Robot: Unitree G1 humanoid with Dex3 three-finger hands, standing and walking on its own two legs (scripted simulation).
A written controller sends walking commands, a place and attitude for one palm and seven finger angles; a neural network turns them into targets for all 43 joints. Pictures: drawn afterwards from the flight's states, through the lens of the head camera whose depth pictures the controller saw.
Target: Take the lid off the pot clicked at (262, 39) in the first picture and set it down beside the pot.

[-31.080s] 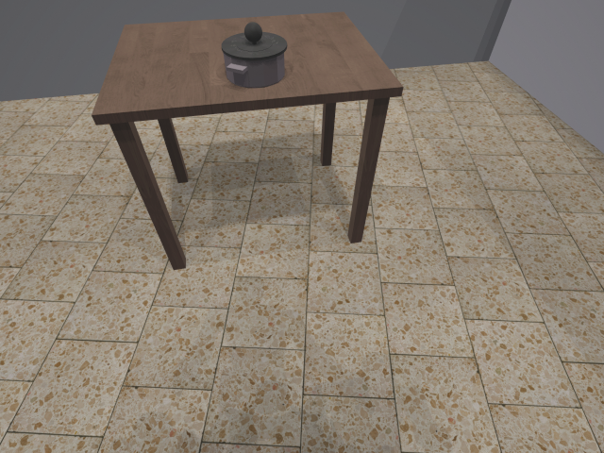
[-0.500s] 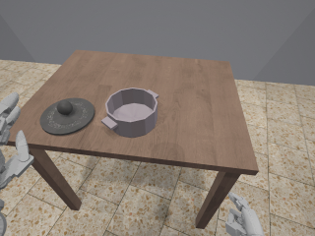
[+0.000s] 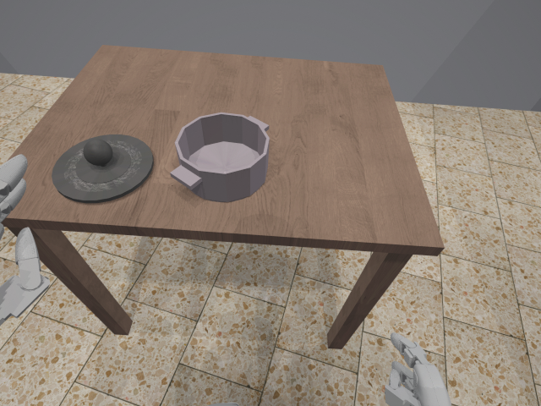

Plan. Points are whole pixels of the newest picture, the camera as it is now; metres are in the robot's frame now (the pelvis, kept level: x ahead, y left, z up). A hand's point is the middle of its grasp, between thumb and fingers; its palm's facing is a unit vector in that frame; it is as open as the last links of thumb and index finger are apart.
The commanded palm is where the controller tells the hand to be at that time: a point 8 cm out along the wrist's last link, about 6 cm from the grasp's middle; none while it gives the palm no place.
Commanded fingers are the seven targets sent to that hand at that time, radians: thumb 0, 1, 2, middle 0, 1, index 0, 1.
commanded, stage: step back with the hand held close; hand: left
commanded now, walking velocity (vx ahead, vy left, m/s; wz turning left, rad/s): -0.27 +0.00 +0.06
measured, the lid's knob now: (98, 152) +0.53 +0.38 +0.03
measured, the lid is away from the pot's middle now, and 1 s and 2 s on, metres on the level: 0.24 0.24 0.24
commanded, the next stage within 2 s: stop stepping back and stand still in 1.02 s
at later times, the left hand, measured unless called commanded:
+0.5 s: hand (53, 313) +0.17 +0.21 +0.18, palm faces +0.31 -0.84 -0.44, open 7.4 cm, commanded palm +0.10 +0.26 +0.20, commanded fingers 0.00 0.90 0.90 -0.20 -0.30 -0.20 -0.30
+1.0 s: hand out of the picture +0.09 +0.21 +0.19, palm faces +0.26 -0.85 -0.46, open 7.4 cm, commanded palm +0.02 +0.26 +0.20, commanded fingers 0.00 0.90 0.90 -0.20 -0.30 -0.20 -0.30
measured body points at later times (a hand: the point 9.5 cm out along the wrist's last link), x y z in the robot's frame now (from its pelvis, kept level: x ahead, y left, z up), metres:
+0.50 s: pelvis -0.03 -0.02 +0.00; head +0.00 +0.01 +0.45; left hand +0.14 +0.26 +0.21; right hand +0.15 -0.25 -0.07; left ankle +0.05 +0.06 -0.72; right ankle +0.00 -0.14 -0.73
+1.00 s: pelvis -0.12 -0.01 +0.00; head -0.09 +0.01 +0.45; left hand +0.07 +0.25 +0.22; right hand +0.05 -0.23 -0.06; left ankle +0.01 +0.08 -0.72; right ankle -0.14 -0.15 -0.73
